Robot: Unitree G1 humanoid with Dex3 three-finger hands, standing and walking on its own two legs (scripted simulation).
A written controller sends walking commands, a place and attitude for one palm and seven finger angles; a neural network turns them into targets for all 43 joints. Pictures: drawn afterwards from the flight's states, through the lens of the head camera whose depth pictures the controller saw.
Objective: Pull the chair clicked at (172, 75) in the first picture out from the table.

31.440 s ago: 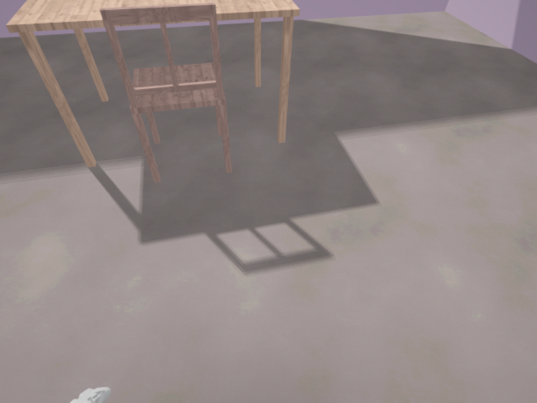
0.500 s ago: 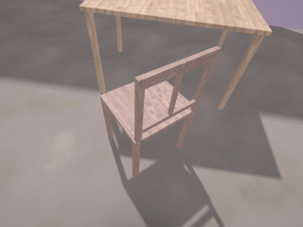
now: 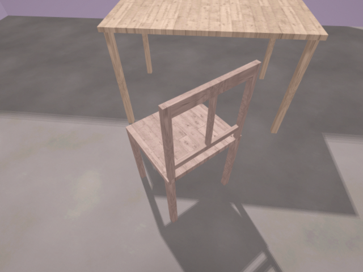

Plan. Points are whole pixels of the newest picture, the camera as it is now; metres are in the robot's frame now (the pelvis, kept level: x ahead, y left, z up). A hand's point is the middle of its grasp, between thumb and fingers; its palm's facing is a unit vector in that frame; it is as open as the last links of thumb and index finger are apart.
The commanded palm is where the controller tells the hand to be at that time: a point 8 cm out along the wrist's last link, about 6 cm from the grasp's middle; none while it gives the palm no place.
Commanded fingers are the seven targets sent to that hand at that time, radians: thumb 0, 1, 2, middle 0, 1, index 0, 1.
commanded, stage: let the arm hang, fingers relaxed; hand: left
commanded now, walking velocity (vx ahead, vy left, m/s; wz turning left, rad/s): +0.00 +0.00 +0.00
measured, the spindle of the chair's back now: (210, 121) +0.64 -0.06 -0.10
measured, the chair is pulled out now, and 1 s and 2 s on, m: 0.45 0.45 0.45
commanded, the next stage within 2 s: look to check the result in 0.30 s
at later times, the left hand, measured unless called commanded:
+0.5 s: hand out of the picture +0.02 +0.17 -0.17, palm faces +0.01 -0.98 -0.19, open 7.3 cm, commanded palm none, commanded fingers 0.00 0.90 0.90 -0.20 -0.30 -0.20 -0.30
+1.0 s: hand out of the picture +0.03 +0.18 -0.17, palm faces +0.01 -0.98 -0.20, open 7.3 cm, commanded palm none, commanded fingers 0.00 0.90 0.90 -0.20 -0.30 -0.20 -0.30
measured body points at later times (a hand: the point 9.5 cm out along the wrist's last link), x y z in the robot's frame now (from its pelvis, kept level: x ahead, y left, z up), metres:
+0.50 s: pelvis +0.01 +0.00 +0.00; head +0.04 +0.00 +0.45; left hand +0.02 +0.22 -0.16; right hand -0.02 -0.21 -0.16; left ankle -0.03 +0.12 -0.74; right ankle +0.02 -0.13 -0.74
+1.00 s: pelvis +0.02 +0.01 +0.00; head +0.04 +0.00 +0.45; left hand +0.03 +0.23 -0.16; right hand -0.01 -0.20 -0.16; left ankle -0.03 +0.12 -0.74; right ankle +0.02 -0.13 -0.74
